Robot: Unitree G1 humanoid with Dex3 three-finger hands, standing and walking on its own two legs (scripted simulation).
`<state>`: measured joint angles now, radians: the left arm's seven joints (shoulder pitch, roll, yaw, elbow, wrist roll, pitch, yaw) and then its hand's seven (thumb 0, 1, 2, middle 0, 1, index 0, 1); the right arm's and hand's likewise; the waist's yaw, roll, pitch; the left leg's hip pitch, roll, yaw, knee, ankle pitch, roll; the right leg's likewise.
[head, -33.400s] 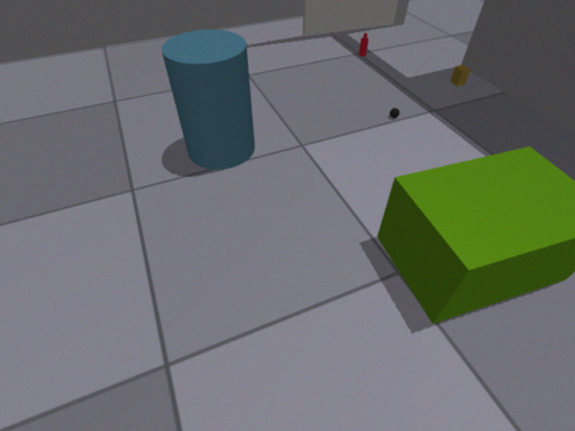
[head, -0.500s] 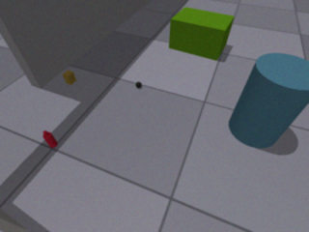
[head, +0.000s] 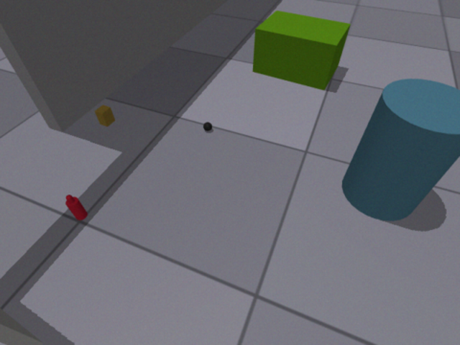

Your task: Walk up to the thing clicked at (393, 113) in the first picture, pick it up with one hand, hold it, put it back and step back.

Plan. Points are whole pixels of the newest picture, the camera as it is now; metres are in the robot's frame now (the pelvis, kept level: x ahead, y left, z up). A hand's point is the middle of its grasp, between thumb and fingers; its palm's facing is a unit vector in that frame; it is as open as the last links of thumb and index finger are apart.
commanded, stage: stand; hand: left
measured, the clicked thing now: (207, 126) +1.59 +0.17 -0.75
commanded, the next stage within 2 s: walk up in 0.24 s
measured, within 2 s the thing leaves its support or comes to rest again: neither
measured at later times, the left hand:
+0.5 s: hand out of the picture +0.14 +0.25 -0.14, palm faces -0.10 -0.91 -0.41, open 7.4 cm
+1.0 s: hand (131, 283) +0.31 +0.24 -0.19, palm faces -0.04 -0.94 -0.35, open 7.4 cm
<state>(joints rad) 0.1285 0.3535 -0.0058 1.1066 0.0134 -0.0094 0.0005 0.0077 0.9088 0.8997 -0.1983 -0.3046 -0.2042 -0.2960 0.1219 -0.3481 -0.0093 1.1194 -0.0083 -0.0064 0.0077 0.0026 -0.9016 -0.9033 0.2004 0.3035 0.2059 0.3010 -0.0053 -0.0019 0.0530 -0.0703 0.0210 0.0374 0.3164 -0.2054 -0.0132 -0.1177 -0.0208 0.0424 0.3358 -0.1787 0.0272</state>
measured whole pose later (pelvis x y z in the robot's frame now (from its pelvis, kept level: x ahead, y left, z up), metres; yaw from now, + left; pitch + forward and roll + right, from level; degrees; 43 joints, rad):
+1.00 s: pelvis +0.27 -0.03 -0.03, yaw -1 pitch -3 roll -1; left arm 0.31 0.43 0.06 0.94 0.01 -0.05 -0.04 0.01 0.91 0.90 -0.20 -0.30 -0.21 -0.30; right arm 0.19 -0.40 -0.09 0.89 -0.03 -0.07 0.09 0.00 -0.90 -0.90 0.20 0.30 0.21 0.30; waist 0.02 -0.03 0.10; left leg -0.42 0.06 0.08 0.66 -0.18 0.02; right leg -0.11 -0.03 -0.02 0.89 -0.49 -0.03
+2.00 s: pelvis +0.73 -0.03 -0.01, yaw -3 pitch -3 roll +0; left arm 0.32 0.44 0.05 0.91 0.01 -0.05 -0.05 0.01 0.91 0.90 -0.20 -0.30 -0.20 -0.30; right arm 0.27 -0.38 -0.05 0.84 0.00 -0.09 0.06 0.00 -0.90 -0.90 0.20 0.30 0.21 0.30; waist 0.00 -0.07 0.08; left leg -0.22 0.01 0.13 0.49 -0.22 0.06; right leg -0.48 -0.08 0.02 1.02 -0.30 -0.02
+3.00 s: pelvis +1.07 -0.05 -0.02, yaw -4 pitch -3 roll +0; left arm 0.24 0.42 0.05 0.90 0.01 -0.03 -0.04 0.01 0.91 0.90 -0.20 -0.30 -0.20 -0.30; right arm 0.35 -0.41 -0.03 0.87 -0.01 -0.06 0.02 0.00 -0.90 -0.90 0.20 0.30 0.21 0.30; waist -0.03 -0.02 0.11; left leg -0.19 0.05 0.10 0.58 -0.34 0.01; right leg -0.44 -0.07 -0.03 0.70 -0.21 -0.02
